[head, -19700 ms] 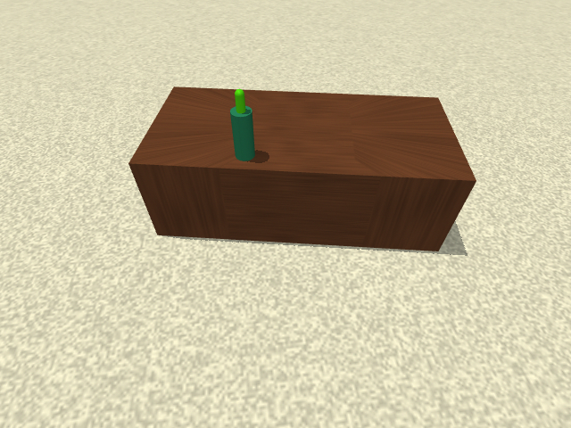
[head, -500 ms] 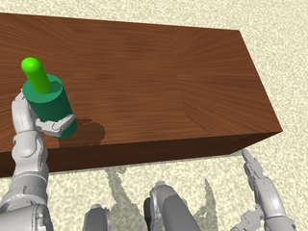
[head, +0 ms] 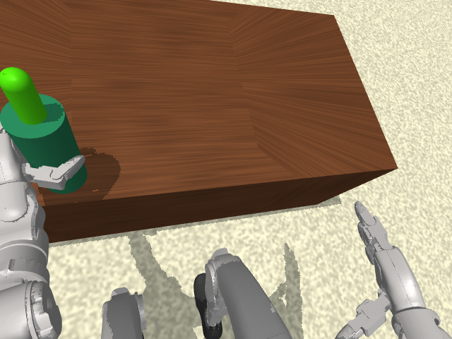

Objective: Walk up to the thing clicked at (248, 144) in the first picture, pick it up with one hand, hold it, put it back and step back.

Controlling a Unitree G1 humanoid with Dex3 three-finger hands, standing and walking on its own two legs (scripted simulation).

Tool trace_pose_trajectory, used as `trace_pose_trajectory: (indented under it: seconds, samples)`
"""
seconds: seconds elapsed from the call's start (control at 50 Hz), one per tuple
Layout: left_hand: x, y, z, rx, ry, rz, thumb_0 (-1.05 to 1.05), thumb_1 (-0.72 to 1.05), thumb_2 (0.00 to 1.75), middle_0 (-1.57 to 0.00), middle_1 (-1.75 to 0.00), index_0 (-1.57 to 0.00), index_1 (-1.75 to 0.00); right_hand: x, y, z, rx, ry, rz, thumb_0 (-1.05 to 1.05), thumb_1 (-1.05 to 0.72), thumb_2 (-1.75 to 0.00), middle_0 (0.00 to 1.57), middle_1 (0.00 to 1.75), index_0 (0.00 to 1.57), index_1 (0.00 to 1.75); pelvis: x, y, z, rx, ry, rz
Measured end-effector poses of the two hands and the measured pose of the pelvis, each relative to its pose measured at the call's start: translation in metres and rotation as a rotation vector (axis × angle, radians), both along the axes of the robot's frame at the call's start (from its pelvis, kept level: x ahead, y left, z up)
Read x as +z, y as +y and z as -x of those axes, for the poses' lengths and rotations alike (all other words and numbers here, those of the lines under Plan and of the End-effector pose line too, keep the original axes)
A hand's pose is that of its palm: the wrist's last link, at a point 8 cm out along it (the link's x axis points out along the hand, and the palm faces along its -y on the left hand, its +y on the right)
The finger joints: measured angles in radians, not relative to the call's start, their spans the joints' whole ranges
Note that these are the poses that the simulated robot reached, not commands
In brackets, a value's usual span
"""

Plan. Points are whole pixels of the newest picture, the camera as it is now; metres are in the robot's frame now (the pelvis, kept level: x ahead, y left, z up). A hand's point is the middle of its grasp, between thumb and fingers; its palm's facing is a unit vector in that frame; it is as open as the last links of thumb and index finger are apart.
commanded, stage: lower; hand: left
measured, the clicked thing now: (45, 137) +0.50 +0.17 -0.04
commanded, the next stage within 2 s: loosen in 0.16 s
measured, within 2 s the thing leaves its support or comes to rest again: rests again in 1.22 s
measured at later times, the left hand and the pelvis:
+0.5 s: hand (52, 149) +0.49 +0.17 -0.08, palm faces +0.16 -0.99 -0.03, open 10.6 cm; pelvis -0.01 +0.00 -0.02, yaw +0 degrees
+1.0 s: hand (39, 138) +0.50 +0.18 -0.05, palm faces +0.16 -0.99 -0.01, open 15.8 cm; pelvis -0.01 +0.01 -0.01, yaw +0 degrees
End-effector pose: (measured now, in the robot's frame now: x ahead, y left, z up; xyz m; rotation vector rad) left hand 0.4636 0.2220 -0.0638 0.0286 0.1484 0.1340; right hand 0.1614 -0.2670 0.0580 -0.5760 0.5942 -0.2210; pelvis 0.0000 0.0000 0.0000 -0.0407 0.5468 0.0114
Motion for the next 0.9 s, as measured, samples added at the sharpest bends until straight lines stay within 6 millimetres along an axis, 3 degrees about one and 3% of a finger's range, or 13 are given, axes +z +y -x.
trace_pose_trajectory:
  seconds: [0.12, 0.32, 0.4, 0.52, 0.64, 0.74, 0.9]
  samples:
    - [-0.005, 0.004, 0.004, 0.0, -0.018, -0.01, -0.01, -0.48, 1.14, -0.67, -1.0, -0.71, -1.01, 0.006, 0.001, -0.004, 0.017, -0.031, 0.03, -0.01, 0.51, -0.06, 0.06, 0.05, 0.06, 0.05, -0.006, 0.0, 0.0, 0.001, 0.003, 0.009]
    - [-0.001, 0.002, 0.002, 0.002, -0.004, -0.034, -0.01, -0.48, 1.14, -0.67, -1.0, -0.71, -1.01, -0.013, 0.0, 0.009, -0.005, -0.021, -0.017, -0.01, 0.51, -0.06, 0.06, 0.05, 0.06, 0.05, -0.013, -0.001, 0.006, 0.006, 0.002, 0.01]
    - [-0.003, -0.002, 0.0, 0.011, -0.009, -0.022, -0.01, -0.46, 1.11, -0.68, -0.98, -0.72, -0.99, -0.01, 0.001, 0.01, -0.002, -0.038, -0.016, -0.01, 0.52, -0.05, 0.06, 0.05, 0.06, 0.05, -0.015, -0.001, 0.01, 0.002, -0.001, 0.002]
    - [-0.007, -0.003, -0.002, 0.029, -0.019, 0.008, -0.01, -0.43, 0.9, -0.72, -0.89, -0.76, -0.9, 0.002, -0.001, 0.011, 0.013, -0.053, 0.028, -0.01, 0.52, -0.04, 0.06, 0.05, 0.06, 0.05, -0.016, -0.003, 0.012, 0.004, 0.005, 0.002]
    - [0.018, 0.005, -0.014, 0.032, -0.133, 0.001, -0.01, -0.46, 0.65, -0.73, -0.78, -0.75, -0.77, -0.004, -0.005, 0.017, -0.013, -0.026, 0.034, -0.01, 0.51, -0.05, 0.06, 0.05, 0.06, 0.05, -0.018, -0.002, 0.012, 0.009, 0.007, 0.009]
    - [0.025, 0.006, -0.022, 0.013, -0.098, -0.021, -0.01, -0.51, 0.48, -0.66, -0.65, -0.68, -0.64, -0.009, 0.005, 0.016, -0.011, -0.034, -0.015, -0.01, 0.52, -0.05, 0.06, 0.05, 0.06, 0.05, -0.016, 0.0, 0.013, 0.01, 0.008, 0.014]
    - [0.016, 0.007, -0.01, 0.025, -0.062, 0.007, -0.01, -0.56, 0.3, -0.51, -0.46, -0.53, -0.45, -0.006, 0.007, 0.021, -0.012, -0.015, -0.017, -0.01, 0.53, -0.04, 0.07, 0.05, 0.06, 0.05, -0.012, 0.006, 0.012, 0.006, 0.007, 0.014]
